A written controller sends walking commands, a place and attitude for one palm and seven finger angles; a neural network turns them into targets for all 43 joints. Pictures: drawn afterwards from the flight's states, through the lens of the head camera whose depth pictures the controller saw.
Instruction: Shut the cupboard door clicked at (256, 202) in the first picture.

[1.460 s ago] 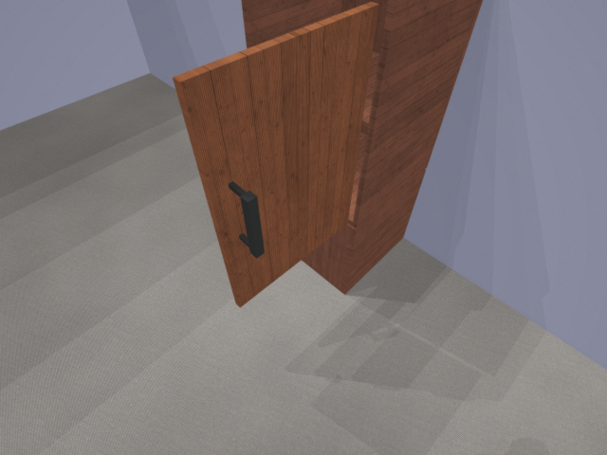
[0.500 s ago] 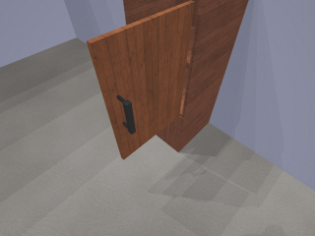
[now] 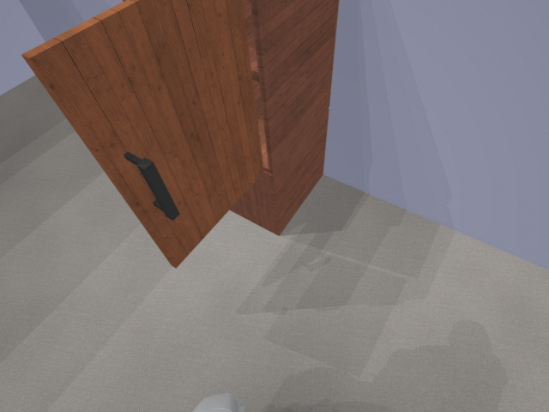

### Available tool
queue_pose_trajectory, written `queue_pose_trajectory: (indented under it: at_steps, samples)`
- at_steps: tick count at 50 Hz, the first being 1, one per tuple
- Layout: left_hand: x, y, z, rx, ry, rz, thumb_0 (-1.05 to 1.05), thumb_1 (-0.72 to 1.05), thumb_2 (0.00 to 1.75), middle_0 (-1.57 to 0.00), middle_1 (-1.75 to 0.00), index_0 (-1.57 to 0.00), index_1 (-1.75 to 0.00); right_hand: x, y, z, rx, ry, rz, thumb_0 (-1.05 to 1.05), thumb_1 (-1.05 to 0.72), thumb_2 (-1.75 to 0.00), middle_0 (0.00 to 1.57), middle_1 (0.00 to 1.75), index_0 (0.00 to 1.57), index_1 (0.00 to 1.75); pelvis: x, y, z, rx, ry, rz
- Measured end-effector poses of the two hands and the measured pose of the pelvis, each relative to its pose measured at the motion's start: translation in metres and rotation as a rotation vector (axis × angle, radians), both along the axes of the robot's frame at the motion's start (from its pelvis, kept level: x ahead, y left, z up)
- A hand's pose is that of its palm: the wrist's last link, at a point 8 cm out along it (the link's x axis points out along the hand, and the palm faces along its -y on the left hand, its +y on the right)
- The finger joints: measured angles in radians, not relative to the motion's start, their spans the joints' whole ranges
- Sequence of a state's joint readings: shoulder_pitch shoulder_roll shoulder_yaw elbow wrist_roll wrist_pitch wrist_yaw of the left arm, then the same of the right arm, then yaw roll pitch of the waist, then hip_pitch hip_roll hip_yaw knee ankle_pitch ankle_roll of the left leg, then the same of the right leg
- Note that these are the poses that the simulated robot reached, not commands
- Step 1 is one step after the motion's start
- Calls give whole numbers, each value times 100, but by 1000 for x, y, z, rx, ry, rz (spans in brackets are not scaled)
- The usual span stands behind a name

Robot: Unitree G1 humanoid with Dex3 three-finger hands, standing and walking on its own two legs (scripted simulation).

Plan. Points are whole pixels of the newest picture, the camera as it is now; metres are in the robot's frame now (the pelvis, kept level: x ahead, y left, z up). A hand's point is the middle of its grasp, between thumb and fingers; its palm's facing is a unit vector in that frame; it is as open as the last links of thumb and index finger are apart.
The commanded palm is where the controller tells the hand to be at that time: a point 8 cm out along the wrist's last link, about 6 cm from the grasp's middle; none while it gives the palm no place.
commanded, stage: walk to a spot facing it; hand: left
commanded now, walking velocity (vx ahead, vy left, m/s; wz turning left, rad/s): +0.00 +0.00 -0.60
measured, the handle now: (152, 187) +0.48 +0.28 -0.01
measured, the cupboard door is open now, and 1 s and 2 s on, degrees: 88 88 88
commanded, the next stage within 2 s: none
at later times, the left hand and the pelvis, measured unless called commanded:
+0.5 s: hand out of the picture +0.12 +0.20 -0.16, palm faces -0.20 -0.95 -0.24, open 7.4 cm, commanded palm none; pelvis +0.01 +0.01 +0.01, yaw -17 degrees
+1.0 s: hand (249, 362) +0.21 +0.08 -0.16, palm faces -0.57 -0.79 -0.20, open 7.4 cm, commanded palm none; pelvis +0.02 -0.03 +0.00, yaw -35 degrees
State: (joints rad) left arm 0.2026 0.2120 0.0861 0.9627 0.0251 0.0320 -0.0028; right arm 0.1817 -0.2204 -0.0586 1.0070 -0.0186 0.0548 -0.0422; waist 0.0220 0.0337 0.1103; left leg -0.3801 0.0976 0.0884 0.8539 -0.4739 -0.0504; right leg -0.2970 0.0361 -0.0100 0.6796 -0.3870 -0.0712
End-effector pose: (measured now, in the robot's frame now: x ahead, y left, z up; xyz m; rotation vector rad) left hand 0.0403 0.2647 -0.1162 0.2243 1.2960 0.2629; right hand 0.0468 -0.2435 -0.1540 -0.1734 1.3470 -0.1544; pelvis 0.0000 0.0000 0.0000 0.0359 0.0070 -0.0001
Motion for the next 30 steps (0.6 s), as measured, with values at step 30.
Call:
queue_pose_trajectory:
  at_steps: [30]
  samples:
    - [128, -35, 1, -77, -53, -376, 0, 90, 90, -20, -30, -20, -30, -37, -19, 46, -106, -128, -247, 0, -90, -90, 20, 30, 20, 30, 7, 0, 16, -53, 35, -356]
